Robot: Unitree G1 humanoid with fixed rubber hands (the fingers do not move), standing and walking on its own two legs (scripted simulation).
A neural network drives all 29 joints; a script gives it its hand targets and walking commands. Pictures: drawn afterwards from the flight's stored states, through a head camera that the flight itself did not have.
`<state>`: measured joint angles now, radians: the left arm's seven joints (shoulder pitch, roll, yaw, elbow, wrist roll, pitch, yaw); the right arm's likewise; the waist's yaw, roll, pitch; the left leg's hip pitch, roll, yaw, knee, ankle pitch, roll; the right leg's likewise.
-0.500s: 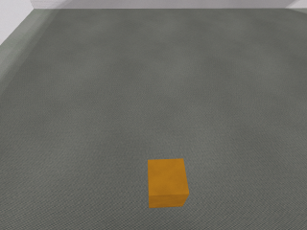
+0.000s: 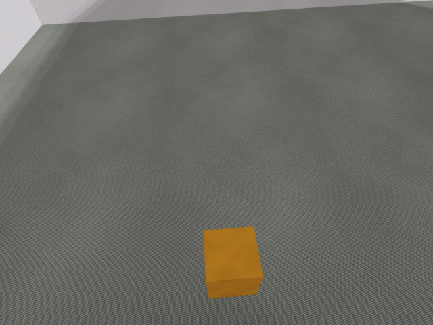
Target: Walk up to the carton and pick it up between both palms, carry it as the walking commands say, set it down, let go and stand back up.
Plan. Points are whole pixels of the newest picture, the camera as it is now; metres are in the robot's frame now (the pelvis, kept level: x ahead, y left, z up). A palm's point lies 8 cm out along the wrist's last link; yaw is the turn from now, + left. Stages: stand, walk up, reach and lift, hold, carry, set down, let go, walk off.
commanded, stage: walk up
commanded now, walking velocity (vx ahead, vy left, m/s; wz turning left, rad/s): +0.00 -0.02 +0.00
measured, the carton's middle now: (230, 263) +0.45 -0.03 -0.65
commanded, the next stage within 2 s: stand in 0.94 s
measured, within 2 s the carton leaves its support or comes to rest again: neither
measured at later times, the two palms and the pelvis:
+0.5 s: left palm out of the picture +0.05 +0.19 -0.13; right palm out of the picture +0.05 -0.30 -0.14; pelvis +0.02 -0.05 +0.00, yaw +3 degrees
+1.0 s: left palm out of the picture +0.08 +0.20 -0.14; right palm out of the picture +0.14 -0.28 -0.13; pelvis +0.08 -0.03 +0.00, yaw +3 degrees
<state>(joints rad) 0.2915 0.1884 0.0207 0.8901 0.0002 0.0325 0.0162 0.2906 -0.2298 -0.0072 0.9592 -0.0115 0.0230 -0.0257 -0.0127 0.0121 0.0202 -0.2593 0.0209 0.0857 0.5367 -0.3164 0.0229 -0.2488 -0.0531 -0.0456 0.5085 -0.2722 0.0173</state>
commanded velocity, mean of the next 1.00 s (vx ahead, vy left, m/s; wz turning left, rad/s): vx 0.08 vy -0.03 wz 0.04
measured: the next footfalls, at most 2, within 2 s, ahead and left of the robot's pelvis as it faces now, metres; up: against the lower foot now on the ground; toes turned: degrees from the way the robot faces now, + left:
left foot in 0.78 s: +0.14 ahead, +0.09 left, +0.00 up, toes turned -5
